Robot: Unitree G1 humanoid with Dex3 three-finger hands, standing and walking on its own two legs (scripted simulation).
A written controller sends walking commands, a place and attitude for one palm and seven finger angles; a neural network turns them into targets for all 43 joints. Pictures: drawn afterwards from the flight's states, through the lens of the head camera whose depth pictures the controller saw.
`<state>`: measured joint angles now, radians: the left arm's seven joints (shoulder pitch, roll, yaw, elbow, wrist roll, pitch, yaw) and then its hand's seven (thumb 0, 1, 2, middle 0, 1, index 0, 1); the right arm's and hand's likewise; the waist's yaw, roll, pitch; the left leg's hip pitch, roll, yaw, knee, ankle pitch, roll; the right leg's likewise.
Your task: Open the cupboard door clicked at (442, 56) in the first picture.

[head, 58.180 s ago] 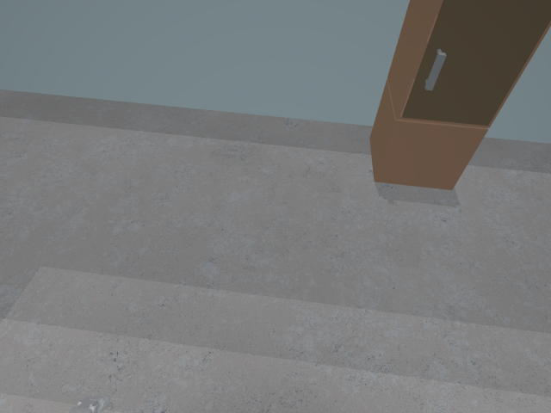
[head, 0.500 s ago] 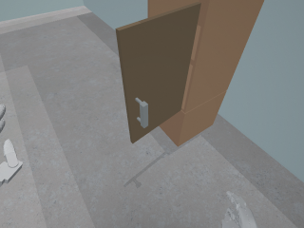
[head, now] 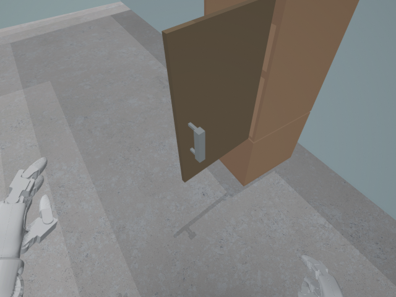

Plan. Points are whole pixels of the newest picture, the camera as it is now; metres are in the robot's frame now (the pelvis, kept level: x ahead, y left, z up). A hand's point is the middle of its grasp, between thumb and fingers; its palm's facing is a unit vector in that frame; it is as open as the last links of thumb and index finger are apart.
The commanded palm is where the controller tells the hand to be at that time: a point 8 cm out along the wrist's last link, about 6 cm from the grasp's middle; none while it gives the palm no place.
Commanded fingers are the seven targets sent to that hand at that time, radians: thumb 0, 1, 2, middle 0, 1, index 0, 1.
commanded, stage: let the arm hang, fingers relaxed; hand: left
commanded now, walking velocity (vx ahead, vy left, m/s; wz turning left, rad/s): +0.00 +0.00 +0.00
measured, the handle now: (195, 142) +0.59 +0.06 -0.11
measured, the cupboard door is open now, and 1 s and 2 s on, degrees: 96 96 96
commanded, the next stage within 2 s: look to check the result in 1.04 s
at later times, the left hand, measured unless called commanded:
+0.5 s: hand out of the picture +0.00 +0.17 -0.16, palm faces +0.02 -0.96 -0.26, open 7.2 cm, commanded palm none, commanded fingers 0.00 0.90 0.90 -0.20 -0.30 -0.20 -0.30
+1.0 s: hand out of the picture +0.04 +0.14 -0.17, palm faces +0.04 -0.97 -0.22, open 7.2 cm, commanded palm none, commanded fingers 0.00 0.90 0.90 -0.20 -0.30 -0.20 -0.30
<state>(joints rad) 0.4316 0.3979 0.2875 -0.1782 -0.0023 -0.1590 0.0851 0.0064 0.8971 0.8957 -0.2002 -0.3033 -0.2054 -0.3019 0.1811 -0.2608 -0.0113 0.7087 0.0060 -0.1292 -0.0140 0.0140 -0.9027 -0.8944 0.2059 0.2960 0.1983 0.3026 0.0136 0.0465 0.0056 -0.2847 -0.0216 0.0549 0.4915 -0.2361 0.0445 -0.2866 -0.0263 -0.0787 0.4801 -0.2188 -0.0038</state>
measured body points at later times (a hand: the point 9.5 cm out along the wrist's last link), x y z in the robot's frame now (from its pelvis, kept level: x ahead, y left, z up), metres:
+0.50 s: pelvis -0.01 -0.04 +0.00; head +0.02 -0.05 +0.45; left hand +0.00 +0.22 -0.14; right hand -0.01 -0.28 -0.16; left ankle +0.01 +0.09 -0.74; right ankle +0.02 -0.12 -0.74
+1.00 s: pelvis +0.02 -0.04 +0.01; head +0.03 -0.05 +0.46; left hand +0.04 +0.19 -0.15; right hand +0.00 -0.25 -0.16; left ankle +0.01 +0.09 -0.74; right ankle +0.02 -0.12 -0.74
